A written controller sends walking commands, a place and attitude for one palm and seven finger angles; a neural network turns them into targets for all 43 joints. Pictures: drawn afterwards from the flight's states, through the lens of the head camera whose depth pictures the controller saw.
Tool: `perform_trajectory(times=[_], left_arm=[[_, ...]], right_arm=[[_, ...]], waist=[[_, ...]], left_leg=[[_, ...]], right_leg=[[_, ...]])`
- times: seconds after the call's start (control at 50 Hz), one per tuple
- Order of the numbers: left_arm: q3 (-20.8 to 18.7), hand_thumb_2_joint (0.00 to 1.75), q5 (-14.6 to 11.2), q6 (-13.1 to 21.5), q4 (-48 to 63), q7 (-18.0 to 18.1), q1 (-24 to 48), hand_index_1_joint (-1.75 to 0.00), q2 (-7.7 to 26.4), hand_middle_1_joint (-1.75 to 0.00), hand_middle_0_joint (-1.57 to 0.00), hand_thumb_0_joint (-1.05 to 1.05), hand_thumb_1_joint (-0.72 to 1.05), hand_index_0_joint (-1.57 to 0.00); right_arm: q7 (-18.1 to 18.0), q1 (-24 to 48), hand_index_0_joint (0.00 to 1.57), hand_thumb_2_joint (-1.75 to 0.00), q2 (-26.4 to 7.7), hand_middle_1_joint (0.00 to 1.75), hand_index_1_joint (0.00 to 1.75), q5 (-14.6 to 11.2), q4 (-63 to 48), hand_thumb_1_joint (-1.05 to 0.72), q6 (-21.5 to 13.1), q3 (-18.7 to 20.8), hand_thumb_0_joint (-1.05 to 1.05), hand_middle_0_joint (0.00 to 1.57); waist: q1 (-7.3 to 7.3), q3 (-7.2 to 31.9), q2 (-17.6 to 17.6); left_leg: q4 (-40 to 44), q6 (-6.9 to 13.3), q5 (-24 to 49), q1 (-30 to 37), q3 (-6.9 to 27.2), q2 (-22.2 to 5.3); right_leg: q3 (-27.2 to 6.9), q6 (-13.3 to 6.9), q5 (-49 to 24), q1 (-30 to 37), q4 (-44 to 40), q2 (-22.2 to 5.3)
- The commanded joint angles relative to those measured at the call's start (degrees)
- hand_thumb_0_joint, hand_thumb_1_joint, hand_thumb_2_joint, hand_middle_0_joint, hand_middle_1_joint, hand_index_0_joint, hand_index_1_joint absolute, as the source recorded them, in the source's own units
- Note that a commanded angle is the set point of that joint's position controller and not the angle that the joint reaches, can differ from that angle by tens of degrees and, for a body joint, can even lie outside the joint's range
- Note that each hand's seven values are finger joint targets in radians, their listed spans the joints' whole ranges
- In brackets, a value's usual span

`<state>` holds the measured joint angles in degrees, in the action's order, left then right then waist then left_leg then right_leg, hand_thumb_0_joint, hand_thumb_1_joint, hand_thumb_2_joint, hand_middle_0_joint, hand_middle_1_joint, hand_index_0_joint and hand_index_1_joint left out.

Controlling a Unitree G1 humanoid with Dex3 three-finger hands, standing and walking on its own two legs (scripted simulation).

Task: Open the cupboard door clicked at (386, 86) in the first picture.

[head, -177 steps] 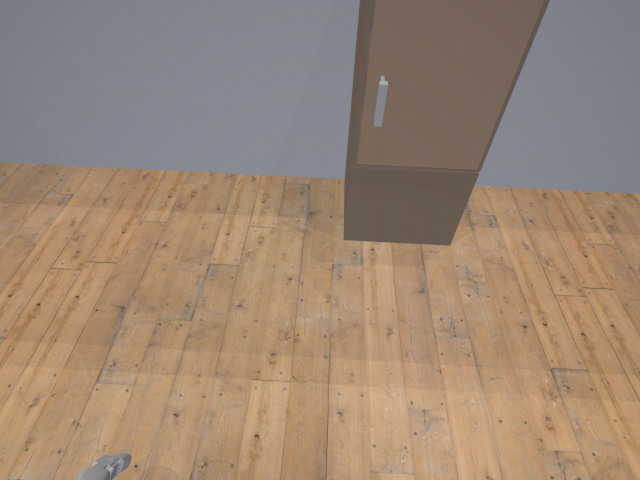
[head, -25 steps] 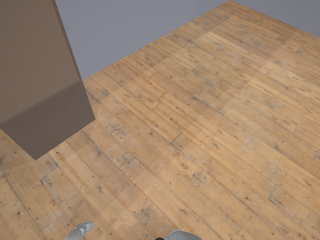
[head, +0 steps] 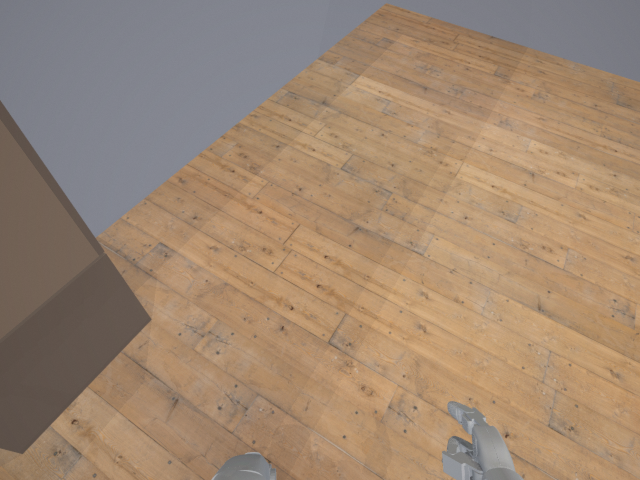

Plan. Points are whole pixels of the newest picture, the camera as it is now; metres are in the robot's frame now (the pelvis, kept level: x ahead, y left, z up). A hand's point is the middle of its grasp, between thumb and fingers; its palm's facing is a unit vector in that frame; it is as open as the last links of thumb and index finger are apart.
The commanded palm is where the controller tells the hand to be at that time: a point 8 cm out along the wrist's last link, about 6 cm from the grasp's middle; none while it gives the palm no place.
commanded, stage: walk to a spot facing it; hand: left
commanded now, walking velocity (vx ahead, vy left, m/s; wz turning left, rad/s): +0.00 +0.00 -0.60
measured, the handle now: out of the picture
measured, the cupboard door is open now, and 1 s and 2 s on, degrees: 0 0 0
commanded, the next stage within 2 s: turn to face it in 0.20 s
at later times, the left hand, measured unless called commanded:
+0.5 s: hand (261, 393) +0.24 +0.12 -0.13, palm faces -0.25 -0.92 -0.29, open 7.3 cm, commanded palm none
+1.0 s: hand out of the picture +0.11 +0.22 -0.16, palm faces +0.12 -0.96 -0.24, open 7.3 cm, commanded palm none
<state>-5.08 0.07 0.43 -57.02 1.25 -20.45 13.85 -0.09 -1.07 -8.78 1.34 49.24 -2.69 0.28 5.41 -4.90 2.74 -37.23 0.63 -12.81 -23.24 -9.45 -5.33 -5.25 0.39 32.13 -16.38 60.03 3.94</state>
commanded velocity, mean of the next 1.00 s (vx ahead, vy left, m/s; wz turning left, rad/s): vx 0.00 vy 0.00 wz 0.28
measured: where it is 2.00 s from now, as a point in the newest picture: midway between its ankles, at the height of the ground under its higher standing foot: outside the picture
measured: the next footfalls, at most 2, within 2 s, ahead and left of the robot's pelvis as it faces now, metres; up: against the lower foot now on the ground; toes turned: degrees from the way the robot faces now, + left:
right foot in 0.38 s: +0.10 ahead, -0.14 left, +0.00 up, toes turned -20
left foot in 0.82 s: +0.11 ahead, +0.08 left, +0.00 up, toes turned +9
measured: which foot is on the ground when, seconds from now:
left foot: down 0.00-0.38, up 0.40-0.80, down 0.82-1.00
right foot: up 0.00-0.36, down 0.38-0.82, up 0.84-1.00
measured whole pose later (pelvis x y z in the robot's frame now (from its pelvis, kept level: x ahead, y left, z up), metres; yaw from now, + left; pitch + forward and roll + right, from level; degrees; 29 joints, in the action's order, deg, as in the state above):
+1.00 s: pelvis +0.06 +0.00 +0.01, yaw +4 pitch +1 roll -2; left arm -5.7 1.3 -3.5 -55.1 0.9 -10.4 14.2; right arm -0.4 -12.7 -11.6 1.7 53.8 0.7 3.5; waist -0.6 -4.2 1.0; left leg -31.7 4.1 -14.7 -18.5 -5.3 -0.7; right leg 3.3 5.0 23.1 -29.1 65.2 -5.0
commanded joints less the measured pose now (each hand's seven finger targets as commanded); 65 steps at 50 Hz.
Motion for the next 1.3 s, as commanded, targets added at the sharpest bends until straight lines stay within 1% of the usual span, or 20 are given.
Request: perform_trajectory(times=[0.0,0.06,0.16,0.28,0.34,0.36,0.38,0.4,0.44,0.5,0.68,0.72,0.76,0.78,0.8,0.82,0.94,1.16,1.24,1.28], left_arm=[[-1.37,0.90,0.95,-0.02,6.58,-1.06,3.03,-0.30,4.56,-0.30,-0.20,0.00,0.90,-0.20],[-1.16,0.90,1.19,-2.39,6.84,-2.57,1.37,-0.30,1.98,-0.30,-0.20,0.00,0.90,-0.20],[-1.41,0.90,1.19,-3.98,8.79,-3.21,5.60,-0.30,0.74,-0.30,-0.20,0.00,0.90,-0.20],[-0.80,0.90,1.40,-2.70,11.12,-2.95,11.20,-0.30,0.57,-0.30,-0.20,0.00,0.90,-0.20],[-0.58,0.90,1.95,-0.50,7.82,-1.70,3.78,-0.30,2.75,-0.30,-0.20,0.00,0.90,-0.20],[-1.43,0.90,2.62,0.71,6.43,-0.80,0.38,-0.30,9.00,-0.30,-0.20,0.00,0.90,-0.20],[-1.08,0.90,1.44,0.87,5.43,-0.29,-0.95,-0.30,11.62,-0.30,-0.20,0.00,0.90,-0.20],[-0.16,0.90,1.20,0.81,5.16,-0.03,1.22,-0.30,9.60,-0.30,-0.20,0.00,0.90,-0.20],[0.29,0.90,1.40,1.02,5.89,0.52,8.77,-0.30,7.16,-0.30,-0.20,0.00,0.90,-0.20],[1.42,0.90,1.10,0.85,5.90,0.62,11.27,-0.30,5.03,-0.30,-0.20,0.00,0.90,-0.20],[-0.12,0.90,1.42,-0.34,5.40,1.24,10.37,-0.30,6.43,-0.30,-0.20,0.00,0.90,-0.20],[-0.34,0.90,1.32,-0.60,5.55,1.15,10.68,-0.30,6.40,-0.30,-0.20,0.00,0.90,-0.20],[-0.61,0.90,0.84,-1.10,6.00,0.94,11.33,-0.30,5.40,-0.30,-0.20,0.00,0.90,-0.20],[-0.53,0.90,0.46,-1.59,7.11,0.67,10.58,-0.30,3.19,-0.30,-0.20,0.00,0.90,-0.20],[0.17,0.90,0.14,-1.85,9.57,0.38,12.04,-0.30,-0.04,-0.30,-0.20,0.00,0.90,-0.20],[0.26,0.90,0.84,-2.14,10.76,0.34,15.40,-0.30,1.53,-0.30,-0.20,0.00,0.90,-0.20],[-0.72,0.90,1.00,-2.01,7.09,-0.84,12.13,-0.30,2.41,-0.30,-0.20,0.00,0.90,-0.20],[-0.41,0.90,0.63,-2.45,9.26,-0.19,14.08,-0.30,3.97,-0.30,-0.20,0.00,0.90,-0.20],[-0.01,0.90,0.18,-2.02,9.28,0.12,10.25,-0.30,3.98,-0.30,-0.20,0.00,0.90,-0.20],[-0.52,0.90,0.17,-1.63,8.21,0.30,5.09,-0.30,4.70,-0.30,-0.20,0.00,0.90,-0.20]], right_arm=[[-1.75,-11.92,0.20,-0.90,-11.02,0.30,0.30,-0.16,-0.55,-0.90,0.42,3.06,0.00,0.20],[-1.51,-7.73,0.20,-0.90,-9.84,0.30,0.30,0.01,-0.56,-0.90,0.69,2.98,0.00,0.20],[-1.21,-8.70,0.20,-0.90,-11.52,0.30,0.30,-0.02,-0.44,-0.90,1.35,4.23,0.00,0.20],[-0.67,-12.37,0.20,-0.90,-13.52,0.30,0.30,0.45,0.94,-0.90,1.81,5.91,0.00,0.20],[-0.25,-14.91,0.20,-0.90,-11.82,0.30,0.30,0.26,2.94,-0.90,2.24,5.29,0.00,0.20],[0.07,-17.05,0.20,-0.90,-6.82,0.30,0.30,-0.27,2.34,-0.90,2.47,3.81,0.00,0.20],[-0.42,-15.06,0.20,-0.90,-5.19,0.30,0.30,-0.77,0.88,-0.90,3.05,2.70,0.00,0.20],[-0.80,-16.05,0.20,-0.90,-5.22,0.30,0.30,-0.97,1.87,-0.90,3.70,2.60,0.00,0.20],[-0.84,-17.16,0.20,-0.90,-5.80,0.30,0.30,-0.68,4.41,-0.90,4.33,2.75,0.00,0.20],[-0.66,-18.21,0.20,-0.90,-6.15,0.30,0.30,-0.63,6.80,-0.90,4.75,2.80,0.00,0.20],[0.34,-15.22,0.20,-0.90,-4.19,0.30,0.30,-0.49,4.53,-0.90,4.91,3.50,0.00,0.20],[0.51,-15.70,0.20,-0.90,-4.40,0.30,0.30,-0.39,4.04,-0.90,4.79,3.79,0.00,0.20],[0.64,-19.18,0.20,-0.90,-5.71,0.30,0.30,-0.19,4.09,-0.90,4.33,4.34,0.00,0.20],[0.58,-21.55,0.20,-0.90,-9.57,0.30,0.30,0.03,4.17,-0.90,3.74,5.17,0.00,0.20],[0.14,-23.22,0.20,-0.90,-14.68,0.30,0.30,0.34,3.68,-0.90,3.45,6.42,0.00,0.20],[-0.12,-23.93,0.20,-0.90,-15.89,0.30,0.30,0.42,4.21,-0.90,3.71,6.73,0.00,0.20],[-1.17,-13.43,0.20,-0.90,-12.94,0.30,0.30,-0.08,0.87,-0.90,2.31,5.41,0.00,0.20],[-0.28,-13.48,0.20,-0.90,-15.72,0.30,0.30,0.09,0.64,-0.90,3.65,6.68,0.00,0.20],[0.07,-10.34,0.20,-0.90,-16.51,0.30,0.30,0.17,-0.78,-0.90,4.27,7.13,0.00,0.20],[0.32,-7.92,0.20,-0.90,-15.85,0.30,0.30,-0.08,-1.92,-0.90,4.63,7.29,0.00,0.20]], waist=[[-6.98,8.09,-12.62],[-3.79,4.46,-14.97],[-4.55,3.16,-14.53],[-7.05,5.53,-13.90],[-3.84,10.33,-4.62],[-2.27,13.93,12.92],[-1.90,16.82,15.00],[-3.19,16.41,9.02],[-5.47,13.43,12.05],[-6.44,7.76,5.73],[-4.94,5.04,5.08],[-5.53,5.67,5.84],[-7.74,7.67,0.20],[-8.73,8.93,-12.05],[-10.01,7.45,-25.36],[-10.91,8.10,-18.45],[-6.83,9.47,-7.95],[-8.46,7.93,-12.55],[-6.63,8.46,-12.88],[-4.00,8.97,-10.54]], left_leg=[[14.18,7.34,38.64,19.56,14.23,-20.94],[16.81,4.39,26.33,10.26,3.54,-15.55],[20.77,4.90,8.53,7.62,-0.35,-15.76],[15.15,5.39,15.32,14.85,-2.23,-18.26],[0.25,0.47,14.27,10.65,-4.96,-13.36],[-13.03,-2.84,-10.86,-3.29,-6.76,-6.40],[-19.74,-3.31,-25.38,-5.48,1.50,-2.56],[-21.33,-2.58,-24.00,-2.67,6.08,-3.18],[-23.14,-2.80,-18.07,-2.73,8.17,-2.19],[-24.74,-4.12,-13.59,-3.78,7.20,-1.01],[-11.47,-4.04,-12.88,-1.42,3.09,-0.58],[-6.15,-3.67,-9.69,1.22,1.77,-0.27],[5.28,-2.68,0.46,9.14,2.35,-0.09],[12.56,0.80,10.44,13.78,14.19,-6.55],[18.62,8.39,25.75,16.90,31.02,-19.05],[19.63,11.96,21.20,14.90,31.51,-21.31],[17.93,7.40,19.86,15.99,20.07,-9.61],[18.77,9.39,11.31,14.82,28.51,-7.81],[16.78,8.51,11.56,8.80,31.20,-5.94],[14.54,5.40,4.08,1.03,29.54,-2.83]], right_leg=[[2.29,3.35,-2.36,-16.98,19.51,-7.00],[6.73,3.68,-7.59,-12.63,12.90,-8.16],[9.46,4.16,-12.07,-12.07,1.80,-9.50],[11.40,3.19,-11.78,-8.80,-14.73,-8.56],[10.73,1.14,-25.38,7.71,-33.63,-7.47],[-5.27,-2.61,-41.55,18.94,-37.68,-21.39],[-10.03,-8.54,-58.67,17.67,-36.40,-28.19],[-3.63,-10.35,-55.43,14.44,-36.33,-27.06],[-0.35,-7.82,-45.23,10.94,-38.63,-23.08],[6.24,-7.18,-51.03,8.12,-37.84,-22.38],[10.69,-8.00,-39.67,7.25,-37.51,-26.01],[11.77,-6.74,-36.51,6.47,-35.53,-26.10],[15.20,-3.03,-29.69,2.79,-28.04,-23.65],[17.45,0.63,-17.94,-4.37,-18.18,-18.30],[17.27,4.92,5.19,-16.61,-5.21,-10.75],[10.71,3.84,5.43,-16.41,4.15,-10.17],[6.19,5.31,-11.01,-17.36,6.99,-10.14],[5.10,5.88,-7.26,-11.65,-8.77,-7.62],[5.79,4.53,-8.37,-1.80,-21.05,-5.19],[6.99,3.67,-16.20,9.08,-32.86,-5.15]])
